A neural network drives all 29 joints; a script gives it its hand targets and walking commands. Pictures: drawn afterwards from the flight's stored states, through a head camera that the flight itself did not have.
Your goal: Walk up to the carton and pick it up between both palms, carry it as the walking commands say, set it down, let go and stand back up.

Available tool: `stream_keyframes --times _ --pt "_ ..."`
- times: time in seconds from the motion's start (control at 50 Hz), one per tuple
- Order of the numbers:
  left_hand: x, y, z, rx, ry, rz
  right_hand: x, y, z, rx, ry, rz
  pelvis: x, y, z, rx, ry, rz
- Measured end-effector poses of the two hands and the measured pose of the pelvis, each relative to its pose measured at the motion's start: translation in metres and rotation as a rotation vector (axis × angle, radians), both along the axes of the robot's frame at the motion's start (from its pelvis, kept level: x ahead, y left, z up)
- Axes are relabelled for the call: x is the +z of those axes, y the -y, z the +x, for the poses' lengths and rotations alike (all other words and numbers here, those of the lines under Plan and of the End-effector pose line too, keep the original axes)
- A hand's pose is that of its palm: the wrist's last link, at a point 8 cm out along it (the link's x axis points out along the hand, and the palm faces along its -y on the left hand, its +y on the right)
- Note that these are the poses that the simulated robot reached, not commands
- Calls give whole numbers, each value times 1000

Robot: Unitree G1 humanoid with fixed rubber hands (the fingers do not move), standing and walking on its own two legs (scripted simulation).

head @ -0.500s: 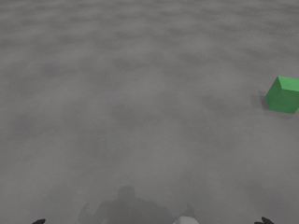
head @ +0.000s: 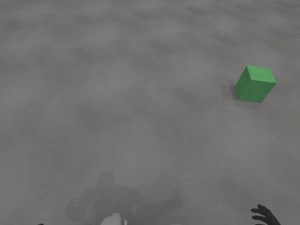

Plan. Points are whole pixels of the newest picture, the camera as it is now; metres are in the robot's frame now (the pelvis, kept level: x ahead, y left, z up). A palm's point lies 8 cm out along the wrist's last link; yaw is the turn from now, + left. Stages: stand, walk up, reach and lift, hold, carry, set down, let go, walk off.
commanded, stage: walk up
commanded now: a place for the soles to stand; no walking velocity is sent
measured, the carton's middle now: (254, 84) +1.31 -0.98 -0.62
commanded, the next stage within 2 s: none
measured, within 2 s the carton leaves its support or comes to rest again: neither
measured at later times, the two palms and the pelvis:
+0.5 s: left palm (81, 166) +0.30 +0.23 -0.10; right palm (297, 205) +0.19 -0.42 -0.08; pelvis +0.16 -0.08 +0.00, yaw -13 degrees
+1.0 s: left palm (118, 119) +0.49 +0.13 -0.10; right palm out of the picture +0.28 -0.50 -0.09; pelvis +0.30 -0.16 -0.01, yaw -23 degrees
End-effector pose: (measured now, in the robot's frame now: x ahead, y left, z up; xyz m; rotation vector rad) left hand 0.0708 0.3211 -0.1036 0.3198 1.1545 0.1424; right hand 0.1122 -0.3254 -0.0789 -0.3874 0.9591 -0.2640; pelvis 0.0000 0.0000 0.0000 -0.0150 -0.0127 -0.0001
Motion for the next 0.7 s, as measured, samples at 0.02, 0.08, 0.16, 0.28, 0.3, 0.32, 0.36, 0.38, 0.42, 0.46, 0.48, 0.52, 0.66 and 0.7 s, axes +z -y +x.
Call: stream_keyframes --times 0.02,0.08,0.16,0.28,0.3,0.32,0.36,0.38,0.42,0.46,0.48,0.52,0.66,0.7 --pt "1 2 11 -14 7 -1 2 2 2 -13 7 -2 1 0 6 -14 11 6" --pt "6 9 48 -68 29 -10 8 13 8 -70 37 -5 3 4 26 -60 40 24" --pt "14 24 100 -132 68 -10 4 30 14 -144 64 7 2 14 52 -109 74 49" --pt "21 59 172 -202 125 34 -17 67 36 -217 75 40 -10 49 97 -170 72 80" --pt "20 65 179 -205 134 44 -19 71 41 -216 65 43 -11 55 103 -175 72 76" --pt "19 70 185 -208 129 49 -19 75 46 -214 55 44 -11 60 109 -184 64 71" --pt "17 79 194 -213 103 53 -14 82 54 -213 38 42 -7 67 121 -200 40 62" --pt "16 82 199 -215 89 55 -12 85 57 -214 30 38 -5 71 127 -206 29 58" --pt "14 88 209 -222 61 56 -8 90 62 -221 10 29 -2 75 137 -218 12 49" --pt "9 92 218 -230 37 50 -5 94 68 -228 -12 20 -1 78 149 -228 0 38" --pt "6 94 224 -233 28 46 -4 95 72 -231 -19 15 -1 79 154 -232 -5 32" --pt "1 96 235 -238 16 35 -2 96 82 -234 -27 3 -2 80 167 -238 -9 19" --pt "-13 111 300 -278 48 -10 8 101 115 -268 17 -36 -7 81 214 -277 33 6" --pt "-8 120 321 -304 63 -22 13 107 117 -303 35 -40 -4 85 226 -299 52 9"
